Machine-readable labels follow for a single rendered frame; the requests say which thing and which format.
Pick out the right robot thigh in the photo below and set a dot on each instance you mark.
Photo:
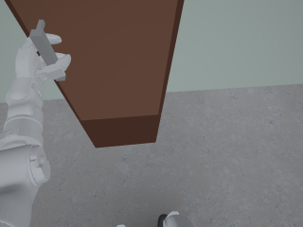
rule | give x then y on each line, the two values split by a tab
178	221

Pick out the left robot forearm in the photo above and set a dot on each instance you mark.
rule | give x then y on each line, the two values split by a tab
25	119

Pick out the handle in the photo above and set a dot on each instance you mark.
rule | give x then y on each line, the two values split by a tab
43	45

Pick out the cupboard door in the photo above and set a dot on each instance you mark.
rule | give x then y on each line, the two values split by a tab
119	51

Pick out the left robot hand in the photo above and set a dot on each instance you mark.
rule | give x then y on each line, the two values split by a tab
28	63

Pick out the left robot upper arm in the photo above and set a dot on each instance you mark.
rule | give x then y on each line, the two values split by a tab
22	171

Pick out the right robot foot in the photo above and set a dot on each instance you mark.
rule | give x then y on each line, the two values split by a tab
161	219

